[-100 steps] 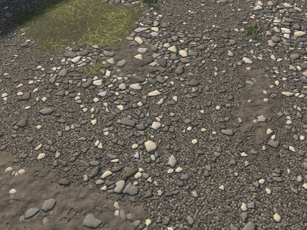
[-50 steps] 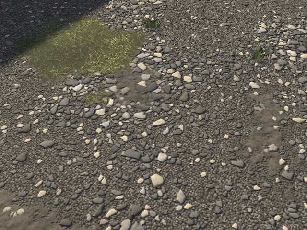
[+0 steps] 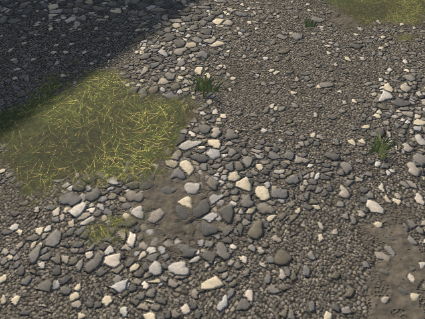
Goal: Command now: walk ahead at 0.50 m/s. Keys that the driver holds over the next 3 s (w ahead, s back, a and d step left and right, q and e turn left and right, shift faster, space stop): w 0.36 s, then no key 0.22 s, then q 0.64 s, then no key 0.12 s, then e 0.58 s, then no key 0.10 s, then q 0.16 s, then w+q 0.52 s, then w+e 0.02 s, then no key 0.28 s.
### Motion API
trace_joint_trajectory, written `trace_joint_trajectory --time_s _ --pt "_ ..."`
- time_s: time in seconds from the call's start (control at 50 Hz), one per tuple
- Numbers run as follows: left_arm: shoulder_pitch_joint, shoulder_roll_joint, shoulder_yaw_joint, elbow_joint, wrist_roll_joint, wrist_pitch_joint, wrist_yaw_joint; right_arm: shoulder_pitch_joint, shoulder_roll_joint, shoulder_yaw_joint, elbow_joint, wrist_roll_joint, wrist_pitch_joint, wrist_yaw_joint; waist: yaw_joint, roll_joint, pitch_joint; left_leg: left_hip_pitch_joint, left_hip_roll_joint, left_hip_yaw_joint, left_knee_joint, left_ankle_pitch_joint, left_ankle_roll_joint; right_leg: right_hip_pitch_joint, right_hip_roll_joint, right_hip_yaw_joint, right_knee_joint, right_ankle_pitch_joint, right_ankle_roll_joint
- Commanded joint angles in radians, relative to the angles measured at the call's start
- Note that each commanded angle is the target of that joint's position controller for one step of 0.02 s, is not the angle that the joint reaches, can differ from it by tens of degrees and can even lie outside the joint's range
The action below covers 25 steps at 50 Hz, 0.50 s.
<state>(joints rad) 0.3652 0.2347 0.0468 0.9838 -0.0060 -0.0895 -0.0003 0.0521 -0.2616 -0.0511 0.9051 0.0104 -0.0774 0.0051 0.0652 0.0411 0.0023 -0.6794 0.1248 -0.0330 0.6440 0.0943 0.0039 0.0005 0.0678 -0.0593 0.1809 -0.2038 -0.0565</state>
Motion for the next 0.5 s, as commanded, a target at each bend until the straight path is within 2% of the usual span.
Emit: trace_joint_trajectory --time_s 0.02,0.06,0.1,0.12,0.14,0.16,0.18,0.2,0.22,0.24,0.26,0.28,0.3,0.32,0.36,0.4,0.42,0.46,0.5 --pt "0.045 0.164 0.035 -0.017 -0.007 0.002 0.009 -0.136 -0.047 0.000 -0.088 0.007 -0.017 0.017 0.009 -0.089 0.091 -0.004 -0.025 0.021 -0.084 0.009 0.008 -0.017 -0.290 0.116 -0.058 0.187 -0.139" --pt "0.053 0.172 0.041 -0.006 -0.010 0.014 0.012 -0.159 -0.059 0.000 -0.107 0.009 -0.023 0.030 0.002 -0.094 0.093 -0.009 -0.031 0.014 -0.121 -0.056 0.030 0.055 -0.324 0.125 -0.015 0.229 -0.130" --pt "0.035 0.186 0.048 -0.008 -0.011 0.024 0.015 -0.120 -0.086 -0.008 -0.106 0.011 -0.029 0.037 -0.031 -0.113 0.064 0.070 -0.054 0.032 -0.144 -0.137 0.055 0.095 -0.340 0.128 0.048 0.359 -0.113" --pt "0.014 0.195 0.050 -0.014 -0.011 0.029 0.015 -0.054 -0.110 -0.020 -0.091 0.010 -0.031 0.037 -0.072 -0.129 0.021 0.177 -0.086 0.060 -0.153 -0.167 0.073 0.097 -0.328 0.114 0.126 0.526 -0.100" --pt "-0.001 0.181 0.045 -0.019 -0.008 0.035 0.015 0.094 -0.148 -0.044 -0.045 0.008 -0.031 0.033 -0.145 -0.121 -0.065 0.374 -0.121 0.089 -0.169 -0.162 0.099 0.062 -0.279 0.076 0.298 0.655 -0.076" --pt "0.007 0.147 0.028 -0.039 0.005 0.036 0.016 0.287 -0.214 -0.067 0.004 -0.002 -0.031 0.024 -0.210 -0.061 -0.210 0.686 -0.013 -0.031 -0.123 -0.147 0.155 -0.116 -0.225 0.036 0.571 0.513 -0.043" --pt "0.115 0.030 -0.006 -0.053 0.010 0.015 0.004 0.396 -0.304 -0.090 0.030 -0.012 -0.021 0.019 -0.167 0.185 -0.338 1.056 0.230 -0.503 -0.201 -0.329 0.317 -0.545 -0.038 0.007 0.965 0.019 0.039" --pt "0.086 0.071 -0.001 -0.042 -0.005 -0.013 0.001 0.391 -0.224 -0.062 0.027 -0.003 -0.021 0.022 -0.184 0.191 -0.382 1.086 0.264 -0.712 -0.336 -0.413 0.331 -0.678 -0.015 0.163 1.114 -0.368 0.029" --pt "0.000 0.149 0.021 -0.068 -0.036 -0.030 -0.004 0.305 -0.174 -0.046 0.016 0.003 -0.024 0.021 -0.171 0.141 -0.236 0.972 0.233 -0.562 -0.345 -0.424 0.277 -0.771 -0.077 0.175 1.169 -0.319 0.008" --pt "-0.062 0.157 0.022 -0.083 -0.040 -0.036 0.000 0.220 -0.141 -0.036 -0.008 0.000 -0.026 0.020 -0.143 0.069 -0.145 0.821 0.195 -0.421 -0.364 -0.355 0.243 -0.760 -0.137 0.142 1.133 -0.221 -0.001" --pt "-0.096 0.150 0.028 -0.088 -0.027 -0.033 0.008 0.158 -0.112 -0.027 -0.016 -0.010 -0.028 0.023 -0.114 0.023 -0.077 0.676 0.158 -0.328 -0.400 -0.285 0.226 -0.720 -0.177 0.126 1.063 -0.143 0.001" --pt "-0.087 0.140 0.034 -0.085 -0.018 -0.020 0.013 0.127 -0.080 -0.017 -0.017 -0.020 -0.032 0.025 -0.079 0.036 -0.048 0.582 0.119 -0.257 -0.433 -0.235 0.207 -0.655 -0.208 0.132 1.008 -0.093 0.001" --pt "-0.064 0.115 0.032 -0.080 -0.015 -0.005 0.013 0.121 -0.073 -0.015 -0.012 -0.023 -0.033 0.028 -0.059 0.058 -0.042 0.529 0.104 -0.221 -0.462 -0.214 0.208 -0.607 -0.217 0.131 0.980 -0.066 0.006" --pt "-0.054 0.093 0.029 -0.077 -0.012 0.005 0.013 0.132 -0.082 -0.017 -0.005 -0.021 -0.036 0.027 -0.051 0.054 -0.036 0.499 0.097 -0.194 -0.483 -0.180 0.219 -0.591 -0.222 0.124 0.955 -0.054 0.014" --pt "-0.094 0.091 0.031 -0.096 -0.006 0.016 0.016 0.163 -0.114 -0.024 0.012 -0.017 -0.039 0.017 -0.048 0.031 -0.007 0.483 0.094 -0.146 -0.516 -0.120 0.234 -0.632 -0.229 0.116 0.878 0.011 0.034" --pt "-0.158 0.093 0.033 -0.120 0.005 0.016 0.019 0.181 -0.129 -0.025 0.022 -0.021 -0.035 0.003 -0.053 0.010 0.020 0.492 0.085 -0.084 -0.499 0.131 0.228 -0.662 -0.216 0.103 0.750 0.093 0.060" --pt "-0.177 0.080 0.029 -0.126 0.008 0.014 0.017 0.184 -0.126 -0.022 0.026 -0.021 -0.030 -0.003 -0.053 0.011 0.018 0.486 0.061 -0.033 -0.480 0.231 0.211 -0.633 -0.203 0.089 0.668 0.145 0.065" --pt "-0.240 0.052 0.017 -0.138 0.008 0.009 0.010 0.204 -0.127 -0.019 0.036 -0.018 -0.022 -0.010 -0.077 0.024 0.008 0.467 0.017 0.041 -0.461 0.294 0.179 -0.542 -0.162 0.050 0.511 0.262 0.063" --pt "-0.292 0.055 0.014 -0.148 0.004 0.010 0.002 0.244 -0.137 -0.018 0.056 -0.014 -0.014 -0.014 -0.101 0.028 -0.005 0.503 0.025 0.042 -0.443 0.277 0.173 -0.494 -0.133 0.041 0.432 0.333 0.062"
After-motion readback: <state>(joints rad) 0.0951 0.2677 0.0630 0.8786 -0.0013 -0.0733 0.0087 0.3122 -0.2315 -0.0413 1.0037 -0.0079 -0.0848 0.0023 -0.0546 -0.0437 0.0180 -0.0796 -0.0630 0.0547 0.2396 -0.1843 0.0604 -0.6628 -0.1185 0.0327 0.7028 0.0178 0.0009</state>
